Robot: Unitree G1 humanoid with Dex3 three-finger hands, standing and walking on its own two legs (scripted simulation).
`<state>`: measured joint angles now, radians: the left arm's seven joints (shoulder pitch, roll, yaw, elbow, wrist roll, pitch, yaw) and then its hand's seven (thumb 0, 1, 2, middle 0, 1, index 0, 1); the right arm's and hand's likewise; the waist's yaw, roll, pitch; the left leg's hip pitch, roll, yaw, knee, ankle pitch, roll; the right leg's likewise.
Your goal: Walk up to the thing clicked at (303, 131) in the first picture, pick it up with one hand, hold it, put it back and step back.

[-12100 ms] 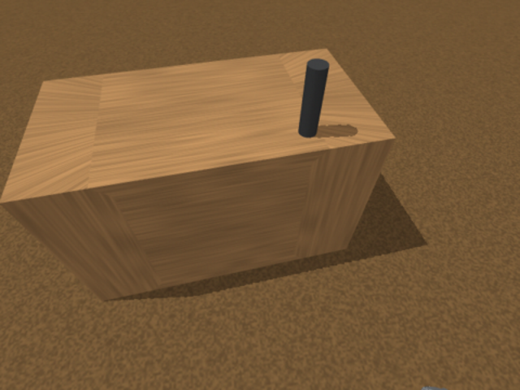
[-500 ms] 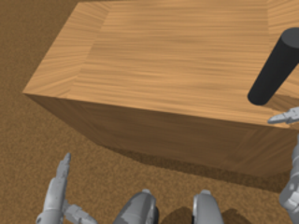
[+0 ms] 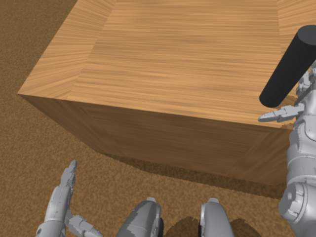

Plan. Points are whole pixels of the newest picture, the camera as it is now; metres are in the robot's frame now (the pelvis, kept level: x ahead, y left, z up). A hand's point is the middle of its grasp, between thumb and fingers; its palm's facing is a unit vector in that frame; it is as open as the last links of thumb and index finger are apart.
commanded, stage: rest palm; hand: right
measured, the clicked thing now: (287, 73) +0.48 -0.24 +0.08
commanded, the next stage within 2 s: close in 0.02 s
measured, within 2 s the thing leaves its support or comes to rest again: leaves its support in 1.12 s
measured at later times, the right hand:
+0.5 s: hand (280, 83) +0.48 -0.24 +0.04, palm faces +0.26 +0.97 +0.02, open 15.5 cm
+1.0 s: hand (281, 85) +0.48 -0.24 +0.03, palm faces +0.25 +0.97 +0.00, open 8.3 cm
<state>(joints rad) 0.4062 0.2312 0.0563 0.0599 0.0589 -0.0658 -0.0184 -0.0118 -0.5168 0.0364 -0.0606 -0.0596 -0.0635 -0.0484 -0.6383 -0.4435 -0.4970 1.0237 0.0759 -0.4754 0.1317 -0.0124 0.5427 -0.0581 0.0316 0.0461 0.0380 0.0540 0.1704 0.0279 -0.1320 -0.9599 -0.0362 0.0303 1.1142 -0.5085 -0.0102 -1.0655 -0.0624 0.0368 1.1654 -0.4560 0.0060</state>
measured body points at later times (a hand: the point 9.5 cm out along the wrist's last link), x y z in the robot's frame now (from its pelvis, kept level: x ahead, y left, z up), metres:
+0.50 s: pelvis +0.01 +0.00 +0.00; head +0.12 -0.04 +0.43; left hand +0.16 +0.26 +0.00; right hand +0.46 -0.29 +0.04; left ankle +0.01 +0.13 -0.65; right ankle +0.05 -0.12 -0.65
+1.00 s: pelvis +0.01 +0.00 +0.00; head +0.13 -0.04 +0.43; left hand +0.17 +0.26 +0.01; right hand +0.46 -0.29 +0.04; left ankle +0.01 +0.13 -0.65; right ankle +0.05 -0.12 -0.65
